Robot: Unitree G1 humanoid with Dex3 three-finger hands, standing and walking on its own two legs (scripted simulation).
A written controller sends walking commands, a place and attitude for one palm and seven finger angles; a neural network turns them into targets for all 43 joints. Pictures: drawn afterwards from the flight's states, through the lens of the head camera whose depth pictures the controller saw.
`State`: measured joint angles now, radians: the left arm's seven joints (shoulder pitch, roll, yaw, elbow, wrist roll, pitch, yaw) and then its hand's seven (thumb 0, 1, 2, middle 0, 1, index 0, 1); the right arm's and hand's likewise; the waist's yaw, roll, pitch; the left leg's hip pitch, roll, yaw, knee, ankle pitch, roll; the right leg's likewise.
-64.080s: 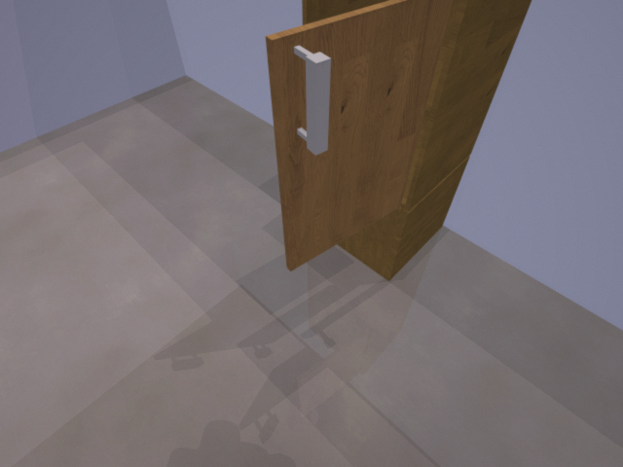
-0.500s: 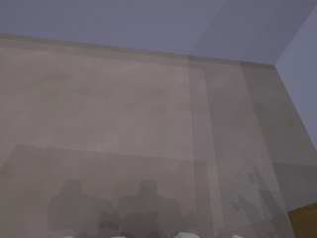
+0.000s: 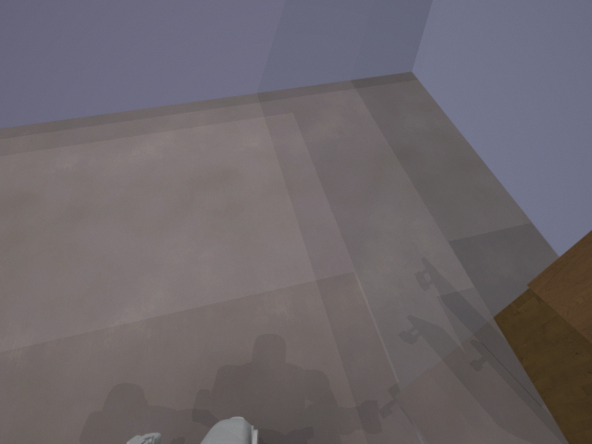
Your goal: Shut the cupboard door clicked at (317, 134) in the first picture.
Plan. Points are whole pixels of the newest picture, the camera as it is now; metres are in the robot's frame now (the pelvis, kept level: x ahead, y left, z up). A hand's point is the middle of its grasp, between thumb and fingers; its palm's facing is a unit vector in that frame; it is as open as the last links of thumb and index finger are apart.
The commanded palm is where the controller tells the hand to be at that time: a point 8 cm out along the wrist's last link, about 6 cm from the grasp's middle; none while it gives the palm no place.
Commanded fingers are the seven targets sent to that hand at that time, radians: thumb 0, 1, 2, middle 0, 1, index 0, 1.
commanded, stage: turn to face it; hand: left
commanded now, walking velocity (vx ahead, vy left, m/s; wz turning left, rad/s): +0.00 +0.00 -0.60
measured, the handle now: out of the picture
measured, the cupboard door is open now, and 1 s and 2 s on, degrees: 18 18 18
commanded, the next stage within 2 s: take the last steps up to it in 1.48 s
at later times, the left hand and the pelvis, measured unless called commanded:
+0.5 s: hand (194, 404) +0.19 +0.17 -0.16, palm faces -0.29 -0.92 -0.27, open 7.4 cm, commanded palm none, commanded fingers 0.00 0.90 0.90 -0.20 -0.30 -0.20 -0.30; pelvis +0.01 +0.00 -0.01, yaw -19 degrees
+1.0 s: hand (215, 383) +0.23 +0.15 -0.18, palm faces -0.52 -0.83 -0.19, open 7.4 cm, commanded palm none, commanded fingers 0.00 0.90 0.90 -0.20 -0.30 -0.20 -0.30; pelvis +0.05 +0.02 +0.00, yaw -35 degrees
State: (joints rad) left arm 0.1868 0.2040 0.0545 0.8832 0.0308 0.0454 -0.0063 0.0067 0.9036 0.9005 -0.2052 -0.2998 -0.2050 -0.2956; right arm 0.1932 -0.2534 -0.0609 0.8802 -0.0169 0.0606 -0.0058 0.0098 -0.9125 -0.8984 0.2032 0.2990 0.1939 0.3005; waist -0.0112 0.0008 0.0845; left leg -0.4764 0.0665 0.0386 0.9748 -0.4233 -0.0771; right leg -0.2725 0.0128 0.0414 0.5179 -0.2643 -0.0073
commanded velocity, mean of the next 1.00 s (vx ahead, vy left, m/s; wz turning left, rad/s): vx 0.00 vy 0.00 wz -0.60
